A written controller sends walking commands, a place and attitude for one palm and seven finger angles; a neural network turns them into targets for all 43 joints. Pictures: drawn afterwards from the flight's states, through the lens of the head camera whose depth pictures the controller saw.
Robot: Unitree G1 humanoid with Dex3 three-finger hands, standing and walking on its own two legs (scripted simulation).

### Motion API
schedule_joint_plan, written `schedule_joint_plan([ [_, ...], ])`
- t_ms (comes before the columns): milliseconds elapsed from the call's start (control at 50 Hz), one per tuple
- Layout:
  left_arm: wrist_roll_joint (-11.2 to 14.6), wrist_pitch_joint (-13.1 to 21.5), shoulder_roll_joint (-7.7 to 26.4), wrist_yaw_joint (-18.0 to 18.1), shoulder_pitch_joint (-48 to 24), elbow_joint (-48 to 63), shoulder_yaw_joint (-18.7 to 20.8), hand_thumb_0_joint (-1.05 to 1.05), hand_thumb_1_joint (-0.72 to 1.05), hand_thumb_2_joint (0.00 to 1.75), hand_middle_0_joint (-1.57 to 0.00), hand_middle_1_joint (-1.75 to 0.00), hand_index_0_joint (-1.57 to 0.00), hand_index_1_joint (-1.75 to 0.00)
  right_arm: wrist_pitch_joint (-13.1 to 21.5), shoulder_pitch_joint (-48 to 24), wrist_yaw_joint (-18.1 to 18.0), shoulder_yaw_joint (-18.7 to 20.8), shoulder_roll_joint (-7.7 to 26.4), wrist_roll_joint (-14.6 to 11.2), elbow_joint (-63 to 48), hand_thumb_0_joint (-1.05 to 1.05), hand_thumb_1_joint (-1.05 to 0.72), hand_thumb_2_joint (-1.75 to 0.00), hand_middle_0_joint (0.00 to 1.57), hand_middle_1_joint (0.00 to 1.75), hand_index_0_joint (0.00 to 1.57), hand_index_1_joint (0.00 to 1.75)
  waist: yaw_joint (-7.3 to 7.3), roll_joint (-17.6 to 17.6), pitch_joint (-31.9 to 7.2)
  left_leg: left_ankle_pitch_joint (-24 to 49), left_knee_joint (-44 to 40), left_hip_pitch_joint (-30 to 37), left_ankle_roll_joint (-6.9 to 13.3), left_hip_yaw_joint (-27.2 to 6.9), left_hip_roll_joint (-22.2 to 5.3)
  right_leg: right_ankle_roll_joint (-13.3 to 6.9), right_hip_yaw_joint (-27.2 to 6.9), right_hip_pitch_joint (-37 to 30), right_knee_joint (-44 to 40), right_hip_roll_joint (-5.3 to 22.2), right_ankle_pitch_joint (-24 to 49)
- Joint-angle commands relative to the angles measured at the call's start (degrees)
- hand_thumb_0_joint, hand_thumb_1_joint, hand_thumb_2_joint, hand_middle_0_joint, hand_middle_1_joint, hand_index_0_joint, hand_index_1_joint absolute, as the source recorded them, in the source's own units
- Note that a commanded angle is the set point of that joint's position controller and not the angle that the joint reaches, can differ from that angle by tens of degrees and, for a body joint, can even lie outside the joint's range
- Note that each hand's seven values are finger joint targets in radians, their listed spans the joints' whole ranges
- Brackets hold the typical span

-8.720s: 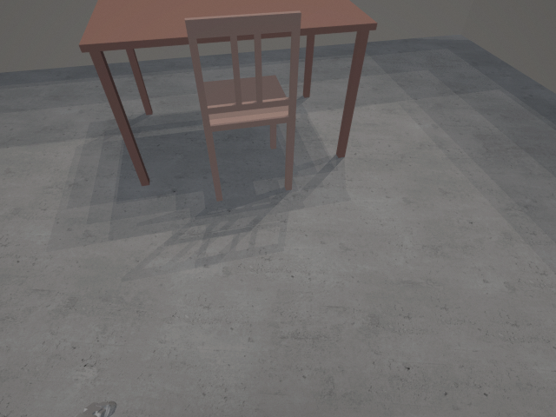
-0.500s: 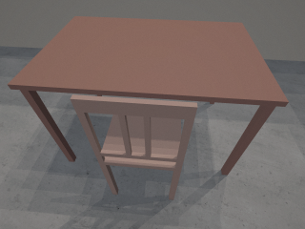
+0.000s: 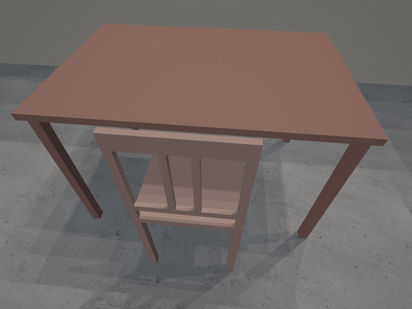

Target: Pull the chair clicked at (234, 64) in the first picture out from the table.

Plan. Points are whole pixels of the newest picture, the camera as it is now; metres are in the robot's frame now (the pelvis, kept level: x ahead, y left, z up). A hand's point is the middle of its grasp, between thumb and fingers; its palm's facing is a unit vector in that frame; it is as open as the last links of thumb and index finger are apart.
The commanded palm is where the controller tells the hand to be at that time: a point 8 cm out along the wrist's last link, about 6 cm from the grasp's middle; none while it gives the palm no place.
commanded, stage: look again from close up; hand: left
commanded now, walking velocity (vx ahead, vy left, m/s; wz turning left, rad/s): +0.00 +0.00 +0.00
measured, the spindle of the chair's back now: (167, 183) +0.47 +0.15 -0.11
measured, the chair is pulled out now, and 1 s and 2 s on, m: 0.00 0.00 0.00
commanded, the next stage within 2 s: raise the hand toward the chair's back in 0.32 s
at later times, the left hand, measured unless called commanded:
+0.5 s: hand out of the picture +0.01 +0.18 -0.15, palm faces +0.14 -0.96 -0.23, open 7.3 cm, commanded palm +0.09 +0.21 -0.08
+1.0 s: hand out of the picture +0.12 +0.20 -0.07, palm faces +0.11 -0.99 -0.05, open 10.6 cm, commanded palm +0.12 +0.24 -0.06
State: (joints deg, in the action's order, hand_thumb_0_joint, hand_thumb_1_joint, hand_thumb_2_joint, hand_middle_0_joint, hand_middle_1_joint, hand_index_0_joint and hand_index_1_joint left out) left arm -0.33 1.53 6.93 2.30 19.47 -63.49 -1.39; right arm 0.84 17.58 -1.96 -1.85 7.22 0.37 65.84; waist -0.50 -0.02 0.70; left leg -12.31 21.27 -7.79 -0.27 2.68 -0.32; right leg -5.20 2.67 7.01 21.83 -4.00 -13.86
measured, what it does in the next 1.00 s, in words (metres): lowers itself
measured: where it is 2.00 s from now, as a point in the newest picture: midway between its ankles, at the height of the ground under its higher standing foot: outside the picture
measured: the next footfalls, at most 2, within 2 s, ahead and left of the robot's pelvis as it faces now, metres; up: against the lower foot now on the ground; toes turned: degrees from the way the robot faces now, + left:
none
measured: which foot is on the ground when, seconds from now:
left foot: down 0.00-1.00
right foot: down 0.00-1.00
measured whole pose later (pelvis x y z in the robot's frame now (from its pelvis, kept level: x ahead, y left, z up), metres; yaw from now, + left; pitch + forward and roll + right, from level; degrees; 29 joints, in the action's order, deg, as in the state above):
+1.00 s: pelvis -0.05 +0.02 -0.10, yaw +3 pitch +13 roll -1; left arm 10.3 30.4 11.0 -9.0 29.6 -0.6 2.6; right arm 10.7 6.2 -0.6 0.7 13.1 -0.1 25.9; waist -2.7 0.4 -8.1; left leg -29.7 69.3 -52.9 1.3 -0.5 0.5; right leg -4.9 7.6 49.9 67.7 -1.3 -31.4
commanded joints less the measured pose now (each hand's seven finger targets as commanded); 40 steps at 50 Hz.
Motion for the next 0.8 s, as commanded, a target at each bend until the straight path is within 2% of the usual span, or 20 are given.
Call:
schedule_joint_plan([
  [0, -0.1, 0.8, 5.9, 0.5, 4.9, 1.2, 1.0, 0.0, 0.9, 0.9, -0.2, -0.3, -0.2, -0.3, 0.6, 4.3, -0.3, 0.9, 4.6, -0.2, -1.1, 0.0, -0.9, -0.9, 0.2, 0.3, 0.2, 0.3, 0.2, 1.4, 5.4, 4.1, -2.4, -1.9, 1.6, -4.4, -4.5, 3.0, -9.7, 4.1, -6.1, 10.1, 8.8],
  [100, -0.1, 0.7, 5.7, 0.5, 5.1, 1.3, 1.1, 0.0, 0.9, 0.9, -0.2, -0.3, -0.2, -0.3, 0.6, 4.4, -0.3, 0.9, 4.3, -0.1, -1.0, 0.0, -0.9, -0.9, 0.2, 0.3, 0.2, 0.3, 0.12, 0.8, 5.4, 4.1, -2.3, -2.0, 1.7, -4.4, -4.3, 3.0, -9.8, 4.4, -6.4, 10.0, 7.3],
  [220, 0.0, 0.9, 5.5, 0.5, 5.4, 1.2, 1.2, 0.0, 0.9, 0.9, -0.2, -0.3, -0.2, -0.3, 0.9, 4.6, -0.4, 0.9, 4.4, -0.1, -1.1, 0.0, -0.9, -0.9, 0.2, 0.3, 0.2, 0.3, 0.07, 0.4, 3.0, 6.5, -2.0, -0.8, 1.8, -4.6, -4.8, 2.8, -9.0, 2.7, -5.1, 10.1, 12.0],
  [380, -0.1, 0.8, 5.5, 0.6, 5.8, 0.9, 1.1, 0.0, 0.9, 0.9, -0.2, -0.3, -0.2, -0.3, 0.7, 4.4, -0.5, 0.9, 4.3, -0.2, -1.1, 0.0, -0.9, -0.9, 0.2, 0.3, 0.2, 0.3, 0.02, 0.9, 4.9, 5.5, -2.0, -1.7, 1.7, -4.5, -4.7, 3.4, -9.3, 3.4, -5.4, 10.1, 12.3],
  [400, -1.2, 2.6, 7.3, 2.7, 8.0, -0.7, 1.9, 0.0, 0.9, 0.9, -0.2, -0.3, -0.2, -0.3, 1.5, -1.5, 0.1, 1.7, 6.2, -0.1, -4.7, 0.0, -0.9, -0.9, 0.2, 0.3, 0.2, 0.3, -1.12, 2.1, 6.6, 1.3, 12.5, -9.0, -0.4, 0.2, -3.9, 9.3, -13.1, 2.7, -2.9, 14.4, 49.1],
  [420, 11.9, 14.2, 15.9, 0.1, -32.6, 82.9, 0.9, 0.0, 0.88, 0.89, -0.2, -0.3, -0.2, -0.3, 9.7, -1.4, -2.3, 3.3, 19.0, -1.9, -26.0, 0.0, -0.9, -0.9, 0.2, 0.3, 0.2, 0.3, 6.6, -9.1, -20.7, 10.4, 3.1, 7.5, 3.0, -1.7, 0.6, 5.1, -9.0, -1.0, 3.0, 10.0, 28.8],
  [440, 8.0, 10.7, 13.4, 2.5, -15.4, 70.0, 2.6, 0.0, 0.85, 0.88, -0.2, -0.29, -0.2, -0.29, 13.8, -7.2, -3.7, 1.7, 12.7, -1.7, -23.2, 0.0, -0.9, -0.9, 0.2, 0.3, 0.2, 0.3, 1.11, -18.9, -19.9, 16.2, 2.6, 8.7, 3.6, -0.6, 0.1, 2.3, -7.1, -0.6, 3.2, 5.3, 15.4],
  [460, 8.8, 8.0, 12.1, 5.2, -12.6, 68.3, 1.5, 0.0, 0.83, 0.87, -0.19, -0.29, -0.19, -0.29, 15.5, -7.0, -3.6, 3.1, 14.0, -2.5, -20.7, 0.0, -0.9, -0.9, 0.2, 0.3, 0.2, 0.3, 3.06, -16.9, -14.9, 12.1, 3.5, 4.2, 2.0, -1.5, -0.4, 2.4, -3.6, 4.8, 1.7, 5.1, 7.2],
  [480, 8.7, 2.9, -1.4, 4.7, 3.5, 51.1, -3.9, 0.0, 0.81, 0.86, -0.19, -0.29, -0.19, -0.29, 15.6, -4.9, -3.2, 3.1, 10.5, -3.1, -20.0, 0.0, -0.9, -0.9, 0.2, 0.3, 0.2, 0.3, 3.11, -5.1, -5.5, 8.9, 3.1, -2.2, 2.6, -3.1, -1.3, 3.2, -0.7, 7.0, 2.3, 5.0, 6.2],
  [500, 10.9, 4.5, -3.3, 3.5, -3.9, 62.1, -7.1, 0.0, 0.78, 0.85, -0.19, -0.28, -0.19, -0.28, 16.4, -4.6, -3.1, 3.3, 12.9, -3.5, -24.3, 0.0, -0.9, -0.9, 0.2, 0.3, 0.2, 0.3, 3.3, -0.4, -1.3, 5.3, 4.5, -4.8, 3.4, -4.6, -1.1, 4.0, -0.8, 9.6, 2.7, 5.0, 4.2],
  [520, 11.6, 7.0, -2.3, 2.4, -2.1, 63.1, -7.6, 0.0, 0.76, 0.84, -0.19, -0.28, -0.19, -0.28, 17.9, -5.7, -3.5, 3.4, 14.0, -3.8, -25.4, 0.0, -0.9, -0.9, 0.2, 0.3, 0.2, 0.3, 4.11, 5.7, -0.5, 1.0, 7.0, -5.7, 3.9, -4.3, -0.8, 4.8, -1.0, 14.8, 2.2, 4.9, -0.9],
  [560, 11.6, 12.1, -3.8, 0.1, -1.1, 60.7, -9.9, 0.0, 0.71, 0.82, -0.18, -0.27, -0.18, -0.27, 20.0, -6.3, -3.3, 3.2, 15.1, -2.4, -29.2, 0.0, -0.9, -0.9, 0.2, 0.3, 0.2, 0.3, 5.51, 12.6, 2.2, -4.6, 12.7, -11.3, 4.0, -4.7, 1.0, 5.6, -2.2, 22.9, 3.3, 5.5, -12.3],
  [580, 11.1, 14.6, -3.4, -1.0, -3.6, 58.4, -8.8, 0.0, 0.69, 0.81, -0.18, -0.27, -0.18, -0.27, 20.3, -5.7, -3.0, 3.9, 15.2, -1.7, -29.8, 0.0, -0.9, -0.9, 0.2, 0.3, 0.2, 0.3, 6.04, 16.9, 1.2, -6.0, 16.1, -15.4, 3.2, -5.1, 1.5, 5.8, -3.2, 26.8, 5.1, 5.8, -16.2],
  [600, 10.9, 17.7, -2.4, -2.4, -1.6, 53.4, -5.7, 0.0, 0.67, 0.8, -0.18, -0.26, -0.18, -0.26, 20.4, -6.2, -2.5, 4.7, 15.1, -1.0, -30.7, 0.0, -0.9, -0.9, 0.2, 0.3, 0.2, 0.3, 4.68, 20.2, 1.7, -7.5, 18.9, -21.2, 2.4, -5.6, 1.6, 5.6, -3.7, 29.8, 7.6, 5.9, -19.2],
  [640, 12.6, 24.8, -0.7, -7.6, 9.6, 50.8, -0.7, 0.0, 0.62, 0.78, -0.17, -0.26, -0.17, -0.26, 20.6, -8.6, -0.9, 5.6, 15.1, -0.3, -34.2, 0.0, -0.9, -0.9, 0.2, 0.3, 0.2, 0.3, -0.05, 21.9, -3.0, -8.8, 23.1, -29.0, 1.1, -5.4, 1.9, 5.3, -5.1, 28.8, 13.2, 6.2, -17.7],
  [660, 12.8, 27.6, 2.7, -10.5, 16.2, 48.9, 3.9, 0.0, 0.6, 0.77, -0.17, -0.25, -0.17, -0.25, 20.2, -9.3, 0.5, 6.1, 14.9, -0.7, -35.6, 0.0, -0.9, -0.9, 0.2, 0.3, 0.2, 0.3, -3.36, 14.6, -6.6, -7.2, 24.6, -30.1, 0.3, -4.1, 2.9, 4.4, -5.9, 25.6, 16.7, 6.5, -11.4],
  [700, 12.6, 33.9, 5.7, -16.1, 14.4, 53.1, 6.8, 0.0, 0.55, 0.75, -0.16, -0.25, -0.16, -0.25, 18.7, -11.8, 2.6, 6.4, 14.6, -0.3, -38.6, 0.0, -0.9, -0.9, 0.2, 0.3, 0.2, 0.3, -3.55, 3.1, -12.0, -3.4, 29.8, -33.0, -0.4, -2.3, 3.7, 3.2, -5.7, 24.6, 25.0, 6.8, 1.8],
  [720, 11.4, 35.4, 8.4, -16.9, 15.0, 53.4, 10.2, 0.0, 0.53, 0.74, -0.16, -0.24, -0.16, -0.24, 17.6, -12.1, 3.1, 6.8, 14.0, -0.3, -40.0, 0.0, -0.9, -0.9, 0.2, 0.3, 0.2, 0.3, -4.25, 1.9, -14.5, -2.5, 31.7, -35.0, -0.1, -1.6, 3.8, 3.1, -5.9, 23.9, 27.8, 6.9, 5.0],
  [760, 8.8, 34.4, 11.0, -15.5, 15.8, 56.1, 11.9, 0.0, 0.48, 0.72, -0.16, -0.23, -0.16, -0.23, 14.1, -13.5, 3.3, 6.9, 13.2, -0.6, -42.9, 0.0, -0.9, -0.9, 0.2, 0.3, 0.2, 0.3, -5.85, -1.0, -16.2, -2.4, 33.3, -37.7, 0.5, -0.8, 3.6, 2.7, -7.0, 24.3, 30.3, 6.8, 4.6],
  [780, 9.0, 33.3, 7.8, -14.9, 11.6, 62.0, 7.7, 0.0, 0.46, 0.71, -0.16, -0.23, -0.16, -0.23, 13.1, -15.5, 3.3, 6.4, 12.9, -0.9, -46.2, 0.0, -0.9, -0.9, 0.2, 0.3, 0.2, 0.3, -4.66, -1.9, -16.2, -3.8, 33.9, -37.9, 1.0, -0.3, 3.8, 2.6, -7.5, 26.5, 30.4, 6.5, 1.3],
])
